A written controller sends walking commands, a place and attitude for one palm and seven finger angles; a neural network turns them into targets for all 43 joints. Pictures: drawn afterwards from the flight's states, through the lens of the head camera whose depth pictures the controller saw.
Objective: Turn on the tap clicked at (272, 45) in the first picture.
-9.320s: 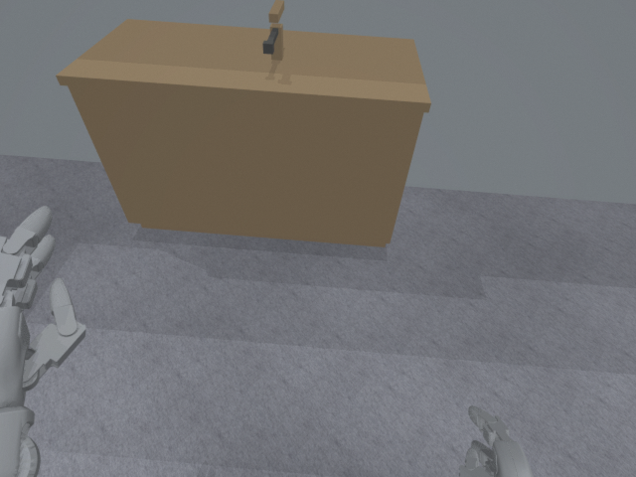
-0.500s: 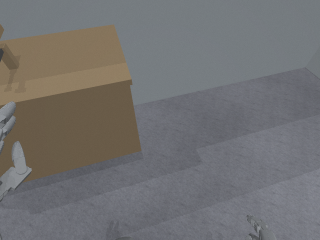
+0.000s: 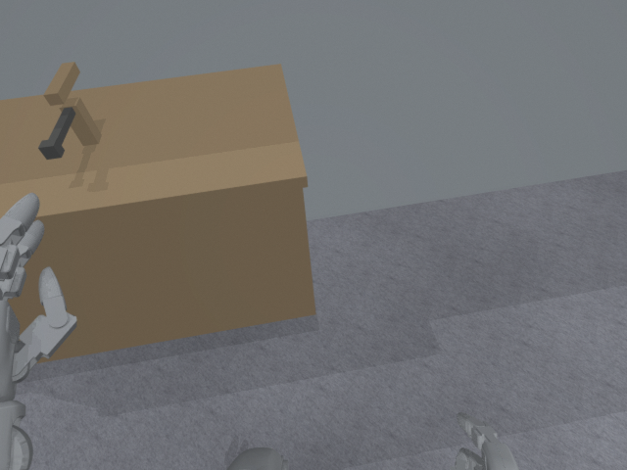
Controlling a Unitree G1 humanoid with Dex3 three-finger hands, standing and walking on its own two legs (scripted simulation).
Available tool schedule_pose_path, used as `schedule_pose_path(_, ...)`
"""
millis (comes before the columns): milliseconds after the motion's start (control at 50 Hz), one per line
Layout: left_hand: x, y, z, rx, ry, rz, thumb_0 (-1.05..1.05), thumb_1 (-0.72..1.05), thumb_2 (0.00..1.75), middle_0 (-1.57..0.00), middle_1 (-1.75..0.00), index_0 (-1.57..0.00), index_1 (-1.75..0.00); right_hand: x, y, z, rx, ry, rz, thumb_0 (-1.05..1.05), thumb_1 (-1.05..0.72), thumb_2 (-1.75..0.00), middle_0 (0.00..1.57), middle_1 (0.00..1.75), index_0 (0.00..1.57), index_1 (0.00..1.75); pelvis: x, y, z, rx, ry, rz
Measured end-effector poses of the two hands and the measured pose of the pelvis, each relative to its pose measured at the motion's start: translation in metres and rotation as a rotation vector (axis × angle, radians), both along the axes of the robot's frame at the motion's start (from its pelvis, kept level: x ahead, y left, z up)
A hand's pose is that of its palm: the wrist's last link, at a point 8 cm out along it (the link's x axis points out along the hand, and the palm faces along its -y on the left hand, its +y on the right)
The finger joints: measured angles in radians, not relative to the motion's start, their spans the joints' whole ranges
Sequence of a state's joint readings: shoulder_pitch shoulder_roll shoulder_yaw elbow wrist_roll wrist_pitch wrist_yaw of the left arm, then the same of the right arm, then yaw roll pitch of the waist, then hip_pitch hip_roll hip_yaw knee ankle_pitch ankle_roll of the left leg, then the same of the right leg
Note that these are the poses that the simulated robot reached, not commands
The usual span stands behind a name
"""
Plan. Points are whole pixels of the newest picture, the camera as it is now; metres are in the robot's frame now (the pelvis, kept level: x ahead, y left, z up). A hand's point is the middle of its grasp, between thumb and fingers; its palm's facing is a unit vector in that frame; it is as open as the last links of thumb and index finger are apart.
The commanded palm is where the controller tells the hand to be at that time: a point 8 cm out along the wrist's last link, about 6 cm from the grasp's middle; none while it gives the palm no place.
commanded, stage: take the last steps up to it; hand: left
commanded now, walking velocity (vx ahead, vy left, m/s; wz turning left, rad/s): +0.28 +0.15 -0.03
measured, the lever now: (51, 149) +0.63 +0.57 +0.05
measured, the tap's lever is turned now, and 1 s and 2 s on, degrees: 0 0 0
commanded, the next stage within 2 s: come to a stop and stand still in 0.52 s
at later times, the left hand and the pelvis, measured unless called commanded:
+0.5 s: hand (99, 214) +0.34 +0.27 +0.18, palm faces +0.33 -0.78 -0.53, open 7.4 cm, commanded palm +0.28 +0.32 +0.18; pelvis +0.12 +0.05 -0.01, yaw -1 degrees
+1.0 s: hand (90, 173) +0.41 +0.31 +0.18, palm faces +0.33 -0.83 -0.45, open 7.4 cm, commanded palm +0.35 +0.35 +0.18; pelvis +0.18 +0.08 +0.00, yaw -3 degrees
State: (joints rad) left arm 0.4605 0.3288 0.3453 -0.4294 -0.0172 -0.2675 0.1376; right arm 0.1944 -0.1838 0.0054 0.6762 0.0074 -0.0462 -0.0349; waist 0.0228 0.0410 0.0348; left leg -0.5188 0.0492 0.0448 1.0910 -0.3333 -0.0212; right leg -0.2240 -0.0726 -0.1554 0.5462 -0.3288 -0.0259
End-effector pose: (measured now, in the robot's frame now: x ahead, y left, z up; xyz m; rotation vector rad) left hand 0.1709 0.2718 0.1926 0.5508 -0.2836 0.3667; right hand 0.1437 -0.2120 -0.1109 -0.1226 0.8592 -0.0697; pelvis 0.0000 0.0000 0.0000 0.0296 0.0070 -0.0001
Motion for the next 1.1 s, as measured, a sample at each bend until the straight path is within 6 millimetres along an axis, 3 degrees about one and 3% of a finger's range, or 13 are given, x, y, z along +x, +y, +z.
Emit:
schedule_pose_path(120,0.028,0.019,-0.006,-0.006,0.058,0.012,0.01,0.89,0.89,-0.22,-0.31,-0.21,-0.3,0.03,-0.006,0.015,-0.08,0.002,-0.003,0.02,-0.91,-0.9,0.2,0.3,0.21,0.3,0.027,0.017,0.006,0.025,0.011,-0.001)
schedule_pose_path(200,0.058,0.036,-0.009,0.0,0.0,-0.03,0.01,0.89,0.89,-0.22,-0.31,-0.21,-0.3,0.059,-0.003,0.019,-0.147,-0.055,-0.038,0.02,-0.91,-0.9,0.2,0.3,0.21,0.3,0.052,0.039,-0.007,0.001,0.007,-0.025)
schedule_pose_path(280,0.094,0.05,-0.011,0.009,-0.043,-0.062,0.01,0.89,0.89,-0.22,-0.31,-0.21,-0.3,0.082,0.012,0.022,-0.122,-0.102,-0.094,0.02,-0.91,-0.9,0.19,0.3,0.2,0.3,0.066,0.047,-0.012,0.016,0.001,-0.028)
schedule_pose_path(340,0.112,0.049,-0.006,0.014,-0.028,-0.082,0.01,0.89,0.89,-0.21,-0.31,-0.21,-0.3,0.093,0.026,0.024,-0.073,-0.123,-0.105,0.01,-0.91,-0.9,0.19,0.3,0.2,0.3,0.079,0.049,-0.008,0.008,0.015,-0.037)
schedule_pose_path(460,0.127,0.033,0.005,0.094,0.003,-0.112,0.01,0.89,0.89,-0.22,-0.31,-0.21,-0.3,0.11,0.041,0.004,-0.002,-0.101,-0.078,0.01,-0.91,-0.9,0.2,0.3,0.21,0.3,0.11,0.045,-0.013,-0.001,0.017,-0.028)
schedule_pose_path(560,0.143,0.045,0.001,0.057,0.02,-0.044,0.01,0.89,0.89,-0.22,-0.31,-0.21,-0.3,0.12,0.038,-0.01,-0.009,0.012,-0.049,0.01,-0.91,-0.9,0.2,0.3,0.21,0.3,0.131,0.049,-0.008,0.003,0.005,-0.02)
schedule_pose_path(740,0.178,0.068,-0.008,-0.009,0.04,-0.046,0.01,0.89,0.89,-0.22,-0.31,-0.21,-0.3,0.158,0.036,0.02,-0.13,-0.011,-0.056,0.02,-0.91,-0.9,0.2,0.3,0.21,0.3,0.164,0.074,0.002,0.012,0.005,-0.022)
schedule_pose_path(800,0.192,0.08,-0.009,-0.003,-0.011,-0.092,0.01,0.89,0.89,-0.22,-0.31,-0.21,-0.3,0.177,0.043,0.024,-0.167,-0.069,-0.091,0.02,-0.91,-0.9,0.2,0.3,0.2,0.3,0.175,0.089,-0.009,-0.014,-0.007,-0.035)
schedule_pose_path(860,0.206,0.093,-0.011,-0.004,-0.031,-0.093,0.01,0.89,0.89,-0.22,-0.31,-0.21,-0.3,0.19,0.059,0.032,-0.148,-0.099,-0.088,0.02,-0.91,-0.9,0.19,0.3,0.2,0.3,0.178,0.09,-0.008,-0.004,-0.004,-0.034)
schedule_pose_path(920,0.21,0.095,-0.007,-0.016,-0.026,-0.083,0.01,0.89,0.89,-0.22,-0.31,-0.21,-0.3,0.198,0.077,0.039,-0.098,-0.134,-0.048,0.01,-0.91,-0.9,0.19,0.3,0.2,0.3,0.178,0.089,-0.003,-0.017,-0.001,-0.039)
schedule_pose_path(980,0.205,0.084,-0.001,-0.013,-0.015,-0.101,0.01,0.89,0.89,-0.21,-0.31,-0.21,-0.3,0.2,0.089,0.041,-0.046,-0.166,-0.017,0.01,-0.91,-0.9,0.2,0.3,0.2,0.3,0.177,0.085,-0.002,-0.025,0.001,-0.051)
schedule_pose_path(1100,0.189,0.066,-0.001,-0.002,0.042,-0.094,0.01,0.89,0.89,-0.21,-0.31,-0.21,-0.3,0.19,0.084,0.024,0.005,-0.14,-0.008,0.01,-0.91,-0.9,0.2,0.3,0.21,0.3,0.174,0.074,-0.004,-0.04,-0.005,-0.052)
